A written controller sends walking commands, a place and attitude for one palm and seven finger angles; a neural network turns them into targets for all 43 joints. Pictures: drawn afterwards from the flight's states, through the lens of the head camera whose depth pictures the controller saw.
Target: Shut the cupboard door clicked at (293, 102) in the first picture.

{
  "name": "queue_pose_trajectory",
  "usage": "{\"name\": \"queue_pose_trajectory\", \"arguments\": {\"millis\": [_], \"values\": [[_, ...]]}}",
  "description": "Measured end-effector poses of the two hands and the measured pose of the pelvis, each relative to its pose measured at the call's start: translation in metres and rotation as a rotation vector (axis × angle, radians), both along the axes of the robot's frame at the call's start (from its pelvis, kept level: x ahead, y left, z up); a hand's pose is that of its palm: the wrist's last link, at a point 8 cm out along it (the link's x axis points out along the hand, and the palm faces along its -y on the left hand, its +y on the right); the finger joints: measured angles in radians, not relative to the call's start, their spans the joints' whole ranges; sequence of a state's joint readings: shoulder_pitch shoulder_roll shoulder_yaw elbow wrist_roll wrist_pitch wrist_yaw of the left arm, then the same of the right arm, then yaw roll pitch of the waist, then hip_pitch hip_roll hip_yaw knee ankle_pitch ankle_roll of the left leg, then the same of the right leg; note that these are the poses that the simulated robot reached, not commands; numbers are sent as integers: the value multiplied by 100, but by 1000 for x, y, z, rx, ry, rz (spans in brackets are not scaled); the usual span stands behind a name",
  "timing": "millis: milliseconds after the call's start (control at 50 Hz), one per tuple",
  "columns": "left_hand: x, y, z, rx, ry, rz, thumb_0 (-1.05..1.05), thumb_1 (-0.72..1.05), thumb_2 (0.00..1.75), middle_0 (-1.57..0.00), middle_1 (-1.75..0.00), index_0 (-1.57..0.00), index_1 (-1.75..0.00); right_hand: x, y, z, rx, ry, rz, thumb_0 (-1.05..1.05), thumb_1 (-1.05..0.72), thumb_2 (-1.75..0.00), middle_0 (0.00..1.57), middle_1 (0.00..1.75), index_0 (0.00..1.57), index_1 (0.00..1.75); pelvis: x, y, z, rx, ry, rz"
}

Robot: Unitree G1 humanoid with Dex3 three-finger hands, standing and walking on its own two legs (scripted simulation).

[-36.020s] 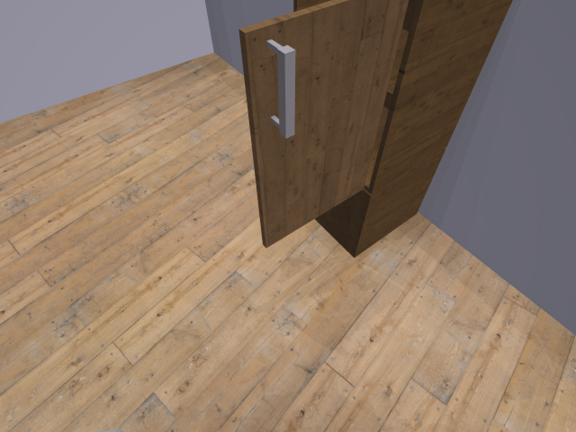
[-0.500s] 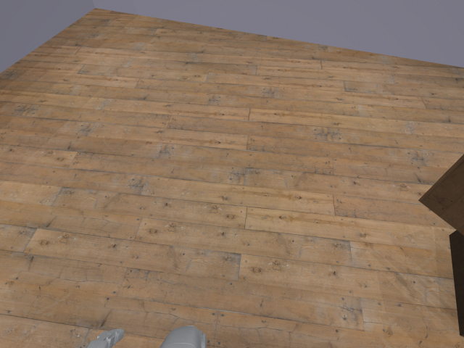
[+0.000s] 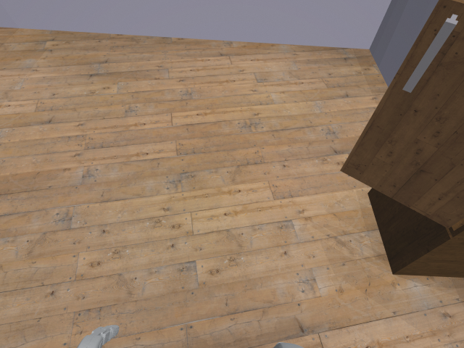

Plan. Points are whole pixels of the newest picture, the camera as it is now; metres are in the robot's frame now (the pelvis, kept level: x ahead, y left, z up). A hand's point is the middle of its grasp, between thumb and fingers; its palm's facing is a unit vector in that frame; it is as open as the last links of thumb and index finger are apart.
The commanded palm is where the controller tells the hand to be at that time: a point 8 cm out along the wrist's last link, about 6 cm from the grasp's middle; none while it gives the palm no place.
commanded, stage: turn to face it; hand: left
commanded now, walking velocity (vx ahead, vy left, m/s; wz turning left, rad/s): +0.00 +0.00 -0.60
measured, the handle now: (429, 55) +0.70 -0.40 +0.14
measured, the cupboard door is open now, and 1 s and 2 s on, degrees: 55 55 55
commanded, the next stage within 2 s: take the last steps up to it in 0.92 s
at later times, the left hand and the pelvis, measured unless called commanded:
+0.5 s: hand (143, 342) +0.15 +0.18 -0.18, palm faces -0.25 -0.95 -0.21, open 7.4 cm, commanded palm none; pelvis +0.02 +0.00 -0.01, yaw -17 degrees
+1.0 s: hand (186, 313) +0.20 +0.10 -0.17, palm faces -0.48 -0.85 -0.23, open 7.4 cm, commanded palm none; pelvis +0.03 -0.03 +0.00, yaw -29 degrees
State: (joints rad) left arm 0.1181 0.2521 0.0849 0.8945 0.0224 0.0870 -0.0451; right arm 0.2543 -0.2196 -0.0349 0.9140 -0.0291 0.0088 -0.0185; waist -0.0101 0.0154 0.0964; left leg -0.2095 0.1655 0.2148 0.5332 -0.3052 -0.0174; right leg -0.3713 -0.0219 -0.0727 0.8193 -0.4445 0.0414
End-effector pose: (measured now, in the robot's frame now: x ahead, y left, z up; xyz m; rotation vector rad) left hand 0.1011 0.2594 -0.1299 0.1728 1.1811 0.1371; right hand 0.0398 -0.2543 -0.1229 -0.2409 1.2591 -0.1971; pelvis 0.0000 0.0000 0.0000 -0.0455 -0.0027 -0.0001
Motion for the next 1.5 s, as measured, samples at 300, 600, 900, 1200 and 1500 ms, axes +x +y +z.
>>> {"name": "queue_pose_trajectory", "arguments": {"millis": [300, 600, 900, 1200, 1500], "values": [[30, -47, 6, 55, 24, -184, 0, 90, 90, -20, -30, -20, -30, -14, -42, -11, 21, -29, -184, 1, -91, -89, 20, 30, 20, 30, 5, -23, -2, 58, 19, -178], [80, -39, -9, 10, 65, -308, 1, 90, 90, -20, -30, -20, -30, -32, -8, 8, -26, -60, -286, 0, -90, -89, 20, 30, 20, 30, 23, -3, 1, 9, 17, -354], [119, -110, 4, 59, -9, -503, 0, 90, 90, -20, -30, -20, -30, -108, -32, -21, 27, 44, -525, 1, -91, -89, 20, 30, 20, 30, 23, -30, -6, 42, 3, -480], [136, -111, -17, -16, 104, -556, 0, 90, 90, -20, -30, -20, -30, -98, 14, 3, 12, 9, -581, 0, -91, -89, 20, 30, 20, 30, 54, -27, 1, 14, 8, -577], [197, -239, -9, -15, -21, -709, 0, 90, 90, -19, -30, -20, -30, -188, -1, -21, 145, 251, -795, 0, -90, -89, 20, 30, 20, 30, 68, -113, -12, 34, -4, -645]]}}
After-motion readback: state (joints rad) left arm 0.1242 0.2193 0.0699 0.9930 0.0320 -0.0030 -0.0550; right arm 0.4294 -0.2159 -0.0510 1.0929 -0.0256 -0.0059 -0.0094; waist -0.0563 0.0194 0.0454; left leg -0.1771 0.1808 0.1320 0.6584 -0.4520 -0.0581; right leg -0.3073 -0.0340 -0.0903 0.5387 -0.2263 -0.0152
